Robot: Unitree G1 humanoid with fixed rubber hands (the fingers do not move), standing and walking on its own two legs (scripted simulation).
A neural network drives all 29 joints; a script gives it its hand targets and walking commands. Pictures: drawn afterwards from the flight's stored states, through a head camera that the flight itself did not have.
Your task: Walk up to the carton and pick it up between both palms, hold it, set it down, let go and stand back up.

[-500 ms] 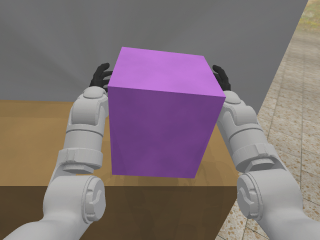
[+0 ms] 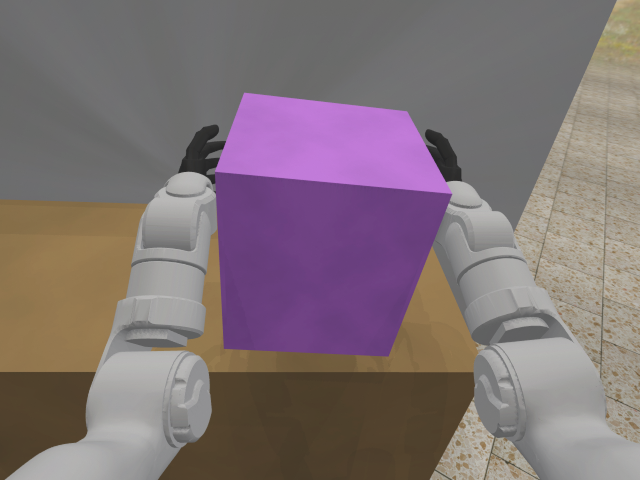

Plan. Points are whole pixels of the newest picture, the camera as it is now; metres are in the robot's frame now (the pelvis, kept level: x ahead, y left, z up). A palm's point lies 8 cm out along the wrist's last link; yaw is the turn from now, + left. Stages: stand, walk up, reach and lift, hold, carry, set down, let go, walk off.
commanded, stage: hold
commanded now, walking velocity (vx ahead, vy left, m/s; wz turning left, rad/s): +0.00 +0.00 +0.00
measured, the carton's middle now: (317, 227) +0.39 +0.03 +0.19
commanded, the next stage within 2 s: none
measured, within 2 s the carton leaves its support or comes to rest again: neither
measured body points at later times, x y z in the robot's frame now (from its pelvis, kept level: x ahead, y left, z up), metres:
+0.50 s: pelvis +0.00 +0.00 +0.00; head -0.06 +0.01 +0.45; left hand +0.40 +0.18 +0.24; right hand +0.42 -0.12 +0.25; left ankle +0.04 +0.13 -0.75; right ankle +0.07 -0.13 -0.75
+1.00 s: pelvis +0.00 +0.00 +0.00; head -0.06 +0.01 +0.45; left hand +0.40 +0.18 +0.24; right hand +0.42 -0.12 +0.25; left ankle +0.04 +0.13 -0.75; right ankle +0.07 -0.13 -0.75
